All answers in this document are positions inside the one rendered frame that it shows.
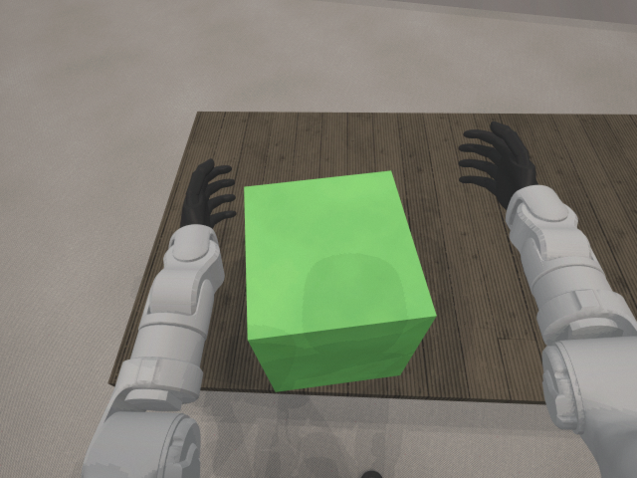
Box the table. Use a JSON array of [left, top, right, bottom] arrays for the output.
[[108, 112, 637, 405]]

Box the carton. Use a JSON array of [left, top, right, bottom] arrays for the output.
[[244, 170, 437, 392]]

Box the left robot hand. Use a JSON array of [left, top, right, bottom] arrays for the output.
[[180, 158, 237, 229]]

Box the left robot upper arm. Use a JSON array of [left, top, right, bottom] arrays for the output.
[[84, 411, 201, 478]]

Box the right robot forearm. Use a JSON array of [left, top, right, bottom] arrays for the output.
[[506, 185, 637, 346]]

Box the right robot upper arm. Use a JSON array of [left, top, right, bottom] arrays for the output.
[[542, 336, 637, 478]]

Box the right robot hand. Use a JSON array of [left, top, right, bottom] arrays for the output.
[[458, 121, 538, 210]]

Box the left robot forearm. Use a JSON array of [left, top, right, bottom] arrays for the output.
[[81, 224, 225, 478]]

